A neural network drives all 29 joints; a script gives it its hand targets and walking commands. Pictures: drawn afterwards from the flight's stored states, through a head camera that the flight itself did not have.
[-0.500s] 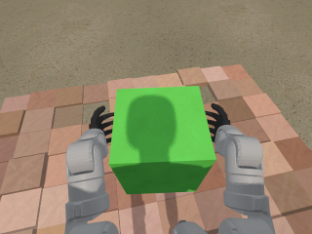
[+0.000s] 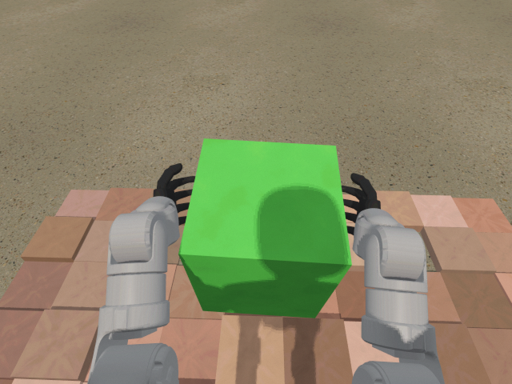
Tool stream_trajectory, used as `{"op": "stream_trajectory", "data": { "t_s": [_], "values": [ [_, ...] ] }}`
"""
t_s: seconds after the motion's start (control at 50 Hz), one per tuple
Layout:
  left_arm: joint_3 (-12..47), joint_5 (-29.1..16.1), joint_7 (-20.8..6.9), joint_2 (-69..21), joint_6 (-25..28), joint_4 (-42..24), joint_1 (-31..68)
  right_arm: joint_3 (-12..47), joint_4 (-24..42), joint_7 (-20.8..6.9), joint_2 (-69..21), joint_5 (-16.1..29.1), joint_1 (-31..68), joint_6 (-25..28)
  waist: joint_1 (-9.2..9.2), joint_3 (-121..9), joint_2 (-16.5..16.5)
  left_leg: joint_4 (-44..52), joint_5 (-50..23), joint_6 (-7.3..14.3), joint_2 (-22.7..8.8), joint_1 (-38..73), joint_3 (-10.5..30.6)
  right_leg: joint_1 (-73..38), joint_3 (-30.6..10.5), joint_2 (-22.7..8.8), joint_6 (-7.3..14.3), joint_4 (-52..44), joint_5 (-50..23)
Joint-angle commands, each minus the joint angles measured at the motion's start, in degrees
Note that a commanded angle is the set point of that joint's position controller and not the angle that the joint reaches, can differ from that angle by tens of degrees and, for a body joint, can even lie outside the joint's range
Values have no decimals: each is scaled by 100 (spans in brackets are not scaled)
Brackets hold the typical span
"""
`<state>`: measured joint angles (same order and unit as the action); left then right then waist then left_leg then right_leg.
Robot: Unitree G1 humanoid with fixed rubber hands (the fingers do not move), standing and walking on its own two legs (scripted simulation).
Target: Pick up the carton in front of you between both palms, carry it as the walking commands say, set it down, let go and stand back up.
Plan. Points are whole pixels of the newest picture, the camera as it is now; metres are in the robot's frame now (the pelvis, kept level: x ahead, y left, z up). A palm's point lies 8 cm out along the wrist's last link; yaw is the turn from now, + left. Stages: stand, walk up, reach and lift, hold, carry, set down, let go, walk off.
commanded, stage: carry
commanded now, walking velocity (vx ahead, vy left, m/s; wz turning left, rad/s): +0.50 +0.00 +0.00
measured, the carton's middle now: (263, 235) +0.36 +0.02 +0.04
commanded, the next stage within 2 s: none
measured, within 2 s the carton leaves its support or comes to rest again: neither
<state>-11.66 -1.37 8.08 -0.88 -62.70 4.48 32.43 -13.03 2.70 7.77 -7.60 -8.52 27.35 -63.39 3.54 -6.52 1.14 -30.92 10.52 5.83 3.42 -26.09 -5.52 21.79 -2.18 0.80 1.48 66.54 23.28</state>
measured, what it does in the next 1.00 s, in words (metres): walks ahead: right foot, then left foot 0.03 m lower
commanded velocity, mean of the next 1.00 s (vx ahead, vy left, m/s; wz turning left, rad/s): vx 0.50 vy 0.00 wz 0.00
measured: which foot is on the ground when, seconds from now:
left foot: down 0.00-0.34, up 0.36-0.82, down 0.84-1.00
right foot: up 0.00-0.32, down 0.34-0.86, up 0.88-1.00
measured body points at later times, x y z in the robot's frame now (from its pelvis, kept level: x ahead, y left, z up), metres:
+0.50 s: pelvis +0.32 -0.03 +0.02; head +0.37 -0.03 +0.47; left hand +0.66 +0.14 +0.14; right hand +0.69 -0.16 +0.14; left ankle +0.22 +0.08 -0.62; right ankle +0.39 -0.10 -0.71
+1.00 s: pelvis +0.64 +0.04 -0.01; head +0.64 +0.06 +0.44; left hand +0.99 +0.18 +0.10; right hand +0.97 -0.12 +0.11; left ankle +0.68 +0.11 -0.74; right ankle +0.51 -0.09 -0.63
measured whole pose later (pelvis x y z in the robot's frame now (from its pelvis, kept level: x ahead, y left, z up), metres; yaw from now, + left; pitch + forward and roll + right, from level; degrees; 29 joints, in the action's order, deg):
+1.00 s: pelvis +0.64 +0.04 -0.01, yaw -1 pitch +4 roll -2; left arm -13.5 1.9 9.6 -3.5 -73.2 -3.1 32.0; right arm -13.8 3.4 9.0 -5.1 -3.3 30.8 -72.2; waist -2.3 -4.6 0.7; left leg -32.2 21.0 4.8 0.2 -23.6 -6.0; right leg 24.5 0.9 -0.3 0.6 71.1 27.6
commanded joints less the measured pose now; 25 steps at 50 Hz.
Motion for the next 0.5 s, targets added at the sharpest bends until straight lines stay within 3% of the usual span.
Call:
{"op": "stream_trajectory", "data": {
  "t_s": [0.0, 0.04, 0.08, 0.14, 0.2, 0.24, 0.26, 0.28, 0.3, 0.32, 0.34, 0.36, 0.38, 0.4, 0.42, 0.48],
  "values": [
    [3379, -1341, -626, -5486, -172, -495, 2892, 3413, 366, -348, -4285, 1689, 3196, -43, -633, -2100, -377, 785, -1048, 1117, -2114, 3559, 3021, 2764, -74, -293, -3, 1052, 143],
    [3319, -1120, -577, -5698, -85, -710, 2963, 3964, 706, -545, -4959, 2293, 4017, 36, -537, -1836, -333, 919, -950, 891, -1965, 2799, 2690, 2482, 44, -405, -23, 585, -14],
    [3269, -833, -503, -5669, 30, -930, 2941, 4261, 871, -673, -5231, 2663, 4369, 126, -562, -1733, -457, 1046, -850, 854, -1820, 2573, 2457, 2467, 199, -432, -61, 240, -300],
    [3292, -524, -388, -5410, 142, -1201, 2773, 4475, 882, -783, -5241, 2994, 4347, 246, -688, -1734, -652, 934, -1903, 878, -1724, 2980, 2122, 2759, 397, -424, -53, -457, -665],
    [3367, -445, -299, -5062, 164, -1483, 2633, 4456, 919, -775, -5007, 3091, 4088, 272, -832, -1631, -694, 795, -3040, 694, -1543, 3270, 1658, 2592, 648, -267, 50, -1463, -1197],
    [3431, -503, -264, -4850, 127, -1675, 2588, 4380, 978, -731, -4781, 3071, 3909, 236, -859, -1464, -693, 837, -3536, 479, -1329, 3027, 1213, 1852, 998, 6, 142, -2548, -1497],
    [3473, -571, -252, -4755, 90, -1783, 2624, 4342, 1038, -699, -4665, 3050, 3864, 207, -832, -1469, -810, 759, -4033, 379, -1248, 2918, 951, 1376, 1269, 210, 212, -2919, -1619],
    [3510, -659, -244, -4640, 44, -1884, 2691, 4287, 1094, -660, -4520, 3011, 3806, 167, -685, -1637, -989, 358, -4972, 218, -1203, 2875, 703, 724, 1430, 414, 287, -3164, -1740],
    [3555, -742, -241, -4548, -9, -1944, 2669, 4230, 1167, -612, -4370, 2974, 3727, 111, -412, -1961, -1063, -296, -5396, -3, -1118, 2731, 402, -276, 1542, 522, 362, -3669, -2130],
    [3583, -834, -244, -4457, -67, -2011, 2654, 4173, 1230, -556, -4218, 2926, 3696, 49, -113, -2417, -1031, -1308, -4838, -192, -1062, 2267, 158, -1547, 1282, 306, 481, -3910, -2355],
    [3549, -921, -253, -4345, -138, -2090, 2561, 4078, 1333, -500, -4041, 2841, 3721, -34, 122, -2824, -467, -2537, -2882, -307, -911, 1225, 134, -2840, -207, -725, 635, -3704, -2128],
    [3575, -989, -236, -4174, -204, -2070, 2694, 3963, 1311, -448, -4042, 2704, 3413, -140, -28, -3513, 1296, -4188, 1539, -564, 139, -726, 398, -4376, -3188, -2350, 1659, -3905, -2721],
    [3647, -1196, -262, -4343, -288, -2073, 2527, 3815, 1374, -387, -3856, 2582, 3399, -230, 47, -3338, 1081, -4769, 1766, -414, -12, -1237, 926, -4307, -3380, -2075, 1740, -4138, -2654],
    [3759, -1391, -311, -4501, -339, -2317, 2754, 3728, 1446, -351, -3929, 2489, 3468, -299, 69, -2894, 874, -4773, 1585, -326, -166, -1550, 965, -3971, -2709, -1834, 1576, -4045, -3161],
    [3878, -1600, -384, -4727, -401, -2520, 2994, 3592, 1511, -330, -3960, 2342, 3447, -346, 14, -2615, 323, -4504, 1408, -336, -323, -1614, 923, -3610, -2211, -1731, 1395, -4044, -3564],
    [4151, -1993, -587, -5181, -551, -2875, 3247, 3401, 1673, -324, -4008, 1912, 3096, -479, -99, -2391, 199, -3569, 1121, -460, -570, -1362, 824, -2957, -1624, -1623, 1153, -4383, -3440]
  ]
}}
